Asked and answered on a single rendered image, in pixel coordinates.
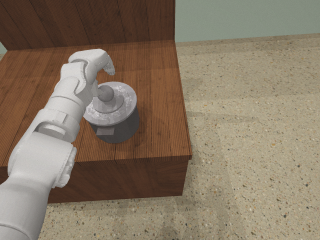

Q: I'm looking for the robot left upper arm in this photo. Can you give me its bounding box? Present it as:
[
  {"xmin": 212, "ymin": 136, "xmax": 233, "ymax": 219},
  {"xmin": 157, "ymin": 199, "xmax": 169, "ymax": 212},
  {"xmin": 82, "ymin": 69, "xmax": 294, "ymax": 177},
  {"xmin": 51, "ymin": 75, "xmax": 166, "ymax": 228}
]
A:
[{"xmin": 0, "ymin": 131, "xmax": 77, "ymax": 240}]

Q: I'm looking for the left robot hand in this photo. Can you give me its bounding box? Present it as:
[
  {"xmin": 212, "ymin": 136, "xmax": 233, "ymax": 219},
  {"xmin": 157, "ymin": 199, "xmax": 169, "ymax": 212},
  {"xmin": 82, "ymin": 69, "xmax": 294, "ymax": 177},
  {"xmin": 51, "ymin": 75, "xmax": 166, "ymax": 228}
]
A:
[{"xmin": 68, "ymin": 48, "xmax": 116, "ymax": 97}]

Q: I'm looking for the knob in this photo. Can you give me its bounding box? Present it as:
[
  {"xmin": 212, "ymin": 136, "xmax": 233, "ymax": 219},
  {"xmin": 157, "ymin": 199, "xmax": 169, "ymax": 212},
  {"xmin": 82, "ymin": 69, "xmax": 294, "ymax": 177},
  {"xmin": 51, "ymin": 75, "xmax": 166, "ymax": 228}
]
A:
[{"xmin": 98, "ymin": 85, "xmax": 114, "ymax": 102}]

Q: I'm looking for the robot left forearm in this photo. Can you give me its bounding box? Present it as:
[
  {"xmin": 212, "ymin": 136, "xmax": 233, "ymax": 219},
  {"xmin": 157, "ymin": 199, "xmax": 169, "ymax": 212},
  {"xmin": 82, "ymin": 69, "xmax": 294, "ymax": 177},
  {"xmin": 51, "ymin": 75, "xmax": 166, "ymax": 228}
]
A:
[{"xmin": 7, "ymin": 57, "xmax": 97, "ymax": 176}]

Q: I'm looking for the table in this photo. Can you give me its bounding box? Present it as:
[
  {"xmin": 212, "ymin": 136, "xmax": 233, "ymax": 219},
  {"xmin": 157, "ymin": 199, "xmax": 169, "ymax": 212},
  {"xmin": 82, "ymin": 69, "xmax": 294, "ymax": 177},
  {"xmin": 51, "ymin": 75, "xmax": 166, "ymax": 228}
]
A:
[{"xmin": 0, "ymin": 0, "xmax": 193, "ymax": 204}]

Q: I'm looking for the pot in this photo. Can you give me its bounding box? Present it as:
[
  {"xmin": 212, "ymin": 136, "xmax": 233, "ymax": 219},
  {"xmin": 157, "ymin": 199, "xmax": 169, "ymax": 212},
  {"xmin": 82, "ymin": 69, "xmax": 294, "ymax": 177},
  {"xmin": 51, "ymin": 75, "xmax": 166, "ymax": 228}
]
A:
[{"xmin": 89, "ymin": 105, "xmax": 140, "ymax": 144}]

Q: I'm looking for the lid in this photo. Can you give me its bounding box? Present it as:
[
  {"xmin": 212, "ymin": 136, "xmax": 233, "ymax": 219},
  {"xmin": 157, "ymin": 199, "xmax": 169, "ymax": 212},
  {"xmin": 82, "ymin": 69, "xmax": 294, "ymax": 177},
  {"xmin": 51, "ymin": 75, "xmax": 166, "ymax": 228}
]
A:
[{"xmin": 83, "ymin": 81, "xmax": 137, "ymax": 127}]

